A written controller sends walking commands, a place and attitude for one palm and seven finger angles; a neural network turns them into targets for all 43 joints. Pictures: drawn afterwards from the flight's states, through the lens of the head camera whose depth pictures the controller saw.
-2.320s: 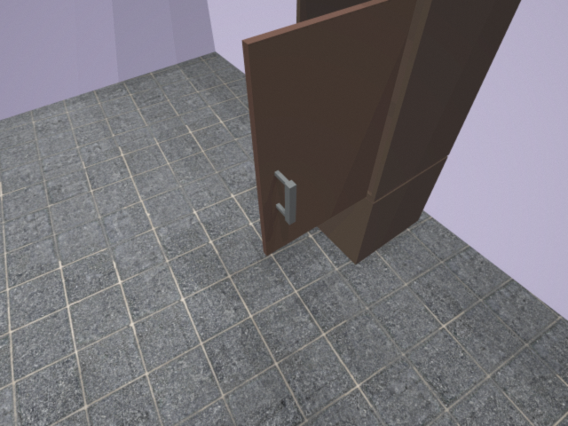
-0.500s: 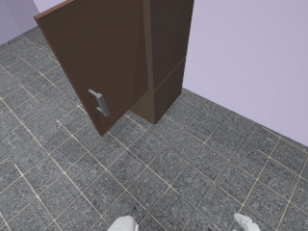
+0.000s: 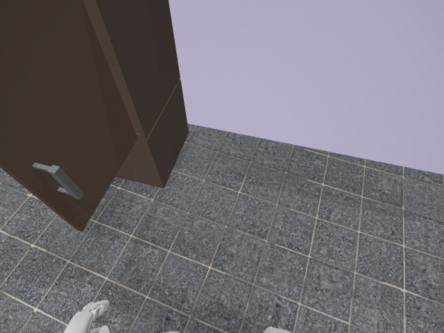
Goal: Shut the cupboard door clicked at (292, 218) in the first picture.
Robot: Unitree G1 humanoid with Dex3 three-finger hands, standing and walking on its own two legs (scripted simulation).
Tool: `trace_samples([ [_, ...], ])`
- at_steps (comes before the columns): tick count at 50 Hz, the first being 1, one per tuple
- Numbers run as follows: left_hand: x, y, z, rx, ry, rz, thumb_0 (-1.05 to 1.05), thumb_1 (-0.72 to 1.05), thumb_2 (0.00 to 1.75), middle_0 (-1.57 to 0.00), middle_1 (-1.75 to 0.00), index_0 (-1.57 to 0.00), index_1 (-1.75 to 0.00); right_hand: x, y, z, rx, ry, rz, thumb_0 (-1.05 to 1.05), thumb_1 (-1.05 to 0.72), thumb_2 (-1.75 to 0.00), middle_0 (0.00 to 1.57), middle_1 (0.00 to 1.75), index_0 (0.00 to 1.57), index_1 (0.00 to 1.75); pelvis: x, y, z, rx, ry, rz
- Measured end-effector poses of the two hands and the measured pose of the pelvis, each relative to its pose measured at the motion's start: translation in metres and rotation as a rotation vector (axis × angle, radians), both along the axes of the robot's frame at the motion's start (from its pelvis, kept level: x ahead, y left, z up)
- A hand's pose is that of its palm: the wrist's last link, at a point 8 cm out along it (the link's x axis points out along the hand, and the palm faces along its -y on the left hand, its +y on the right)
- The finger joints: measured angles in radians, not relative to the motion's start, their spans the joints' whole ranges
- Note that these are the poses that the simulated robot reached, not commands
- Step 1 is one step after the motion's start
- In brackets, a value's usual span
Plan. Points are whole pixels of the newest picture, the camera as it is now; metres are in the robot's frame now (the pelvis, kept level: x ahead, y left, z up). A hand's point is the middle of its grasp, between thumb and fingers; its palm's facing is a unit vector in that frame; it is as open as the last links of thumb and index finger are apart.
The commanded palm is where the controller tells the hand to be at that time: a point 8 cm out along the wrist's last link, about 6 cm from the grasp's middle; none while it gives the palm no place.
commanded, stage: walk to a spot facing it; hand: left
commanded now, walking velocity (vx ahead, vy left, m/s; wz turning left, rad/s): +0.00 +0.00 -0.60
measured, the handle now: (59, 181) +0.43 +0.42 -0.09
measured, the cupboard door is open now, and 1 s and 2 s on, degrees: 89 89 89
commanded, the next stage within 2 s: turn to face it in 1.66 s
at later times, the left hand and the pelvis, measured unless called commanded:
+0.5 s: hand (162, 296) +0.19 +0.14 -0.14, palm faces -0.34 -0.92 -0.18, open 7.4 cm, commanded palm none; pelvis +0.03 -0.01 +0.02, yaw -19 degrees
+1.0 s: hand (209, 250) +0.30 +0.05 -0.17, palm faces -0.55 -0.81 -0.17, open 7.4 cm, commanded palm none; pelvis +0.17 -0.10 +0.00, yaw -36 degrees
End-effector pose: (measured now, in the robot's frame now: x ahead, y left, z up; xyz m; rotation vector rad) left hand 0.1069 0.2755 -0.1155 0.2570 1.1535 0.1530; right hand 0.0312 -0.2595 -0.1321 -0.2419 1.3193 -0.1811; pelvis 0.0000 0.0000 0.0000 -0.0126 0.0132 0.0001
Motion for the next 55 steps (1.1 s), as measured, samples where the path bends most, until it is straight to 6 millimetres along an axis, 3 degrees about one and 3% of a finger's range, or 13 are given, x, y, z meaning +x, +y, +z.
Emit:
trace_samples([
  [3, 0.019, -0.016, -0.001, 0.021, -0.023, -0.061, 0.0, 0.91, 0.9, -0.2, -0.3, -0.2, -0.29, -0.018, -0.019, -0.009, -0.014, 0.035, -0.075, 0.0, -0.91, -0.9, 0.2, 0.3, 0.2, 0.3, -0.002, -0.005, -0.005, 0.002, -0.011, -0.041],
  [7, 0.028, -0.035, 0.0, 0.011, 0.002, -0.115, 0.0, 0.91, 0.9, -0.2, -0.3, -0.2, -0.29, -0.024, -0.027, 0.001, -0.03, 0.013, -0.142, 0.01, -0.91, -0.9, 0.2, 0.3, 0.2, 0.3, -0.002, -0.007, 0.002, 0.016, -0.014, -0.098],
  [14, 0.044, -0.052, -0.014, -0.062, 0.033, -0.196, 0.0, 0.9, 0.9, -0.2, -0.3, -0.21, -0.3, -0.022, -0.011, 0.015, -0.043, -0.089, -0.211, 0.0, -0.91, -0.9, 0.2, 0.3, 0.2, 0.3, 0.005, 0.004, 0.003, 0.01, 0.002, -0.192],
  [18, 0.06, -0.056, -0.018, -0.093, 0.039, -0.233, 0.0, 0.9, 0.9, -0.2, -0.3, -0.21, -0.3, -0.036, 0.004, 0.017, -0.04, -0.085, -0.232, 0.0, -0.91, -0.9, 0.2, 0.3, 0.2, 0.3, 0.009, 0.006, 0.003, -0.002, 0.004, -0.239],
  [25, 0.097, -0.087, 0.001, -0.102, 0.035, -0.334, 0.01, 0.91, 0.9, -0.2, -0.3, -0.2, -0.29, -0.071, 0.014, 0.021, 0.017, -0.019, -0.338, 0.0, -0.91, -0.9, 0.2, 0.3, 0.2, 0.3, 0.027, -0.011, 0.016, -0.013, 0.02, -0.337],
  [32, 0.146, -0.141, -0.003, -0.061, -0.036, -0.451, 0.01, 0.91, 0.9, -0.2, -0.3, -0.2, -0.29, -0.107, -0.011, -0.007, 0.061, 0.068, -0.482, 0.0, -0.9, -0.9, 0.21, 0.3, 0.2, 0.3, 0.045, -0.048, -0.003, 0.001, 0.001, -0.421],
  [36, 0.146, -0.153, 0.0, -0.046, 0.006, -0.453, 0.0, 0.91, 0.9, -0.2, -0.3, -0.2, -0.29, -0.082, -0.037, 0.0, 0.04, 0.049, -0.514, 0.01, -0.91, -0.9, 0.2, 0.3, 0.2, 0.3, 0.064, -0.059, 0.005, 0.001, -0.009, -0.459],
  [42, 0.148, -0.157, -0.009, -0.048, 0.159, -0.473, 0.0, 0.9, 0.9, -0.2, -0.3, -0.21, -0.3, -0.001, -0.073, 0.022, -0.014, -0.13, -0.524, 0.01, -0.91, -0.9, 0.2, 0.3, 0.2, 0.3, 0.105, -0.073, 0.013, 0.015, -0.005, -0.534],
  [46, 0.172, -0.158, -0.028, -0.051, 0.227, -0.481, 0.0, 0.9, 0.9, -0.2, -0.3, -0.21, -0.3, 0.047, -0.087, 0.02, -0.073, -0.233, -0.519, 0.0, -0.91, -0.9, 0.2, 0.3, 0.2, 0.3, 0.144, -0.08, -0.001, -0.008, 0.002, -0.586],
  [50, 0.22, -0.182, -0.029, -0.044, 0.219, -0.536, 0.01, 0.91, 0.9, -0.2, -0.3, -0.2, -0.29, 0.057, -0.082, 0.02, -0.063, -0.213, -0.563, 0.0, -0.91, -0.9, 0.2, 0.3, 0.2, 0.3, 0.168, -0.096, 0.002, 0.009, -0.003, -0.633],
  [55, 0.293, -0.247, -0.009, -0.077, 0.112, -0.628, 0.01, 0.91, 0.9, -0.2, -0.3, -0.2, -0.29, 0.039, -0.061, 0.018, 0.031, -0.079, -0.657, 0.0, -0.91, -0.9, 0.2, 0.3, 0.2, 0.3, 0.195, -0.124, 0.015, 0.015, 0.01, -0.682],
])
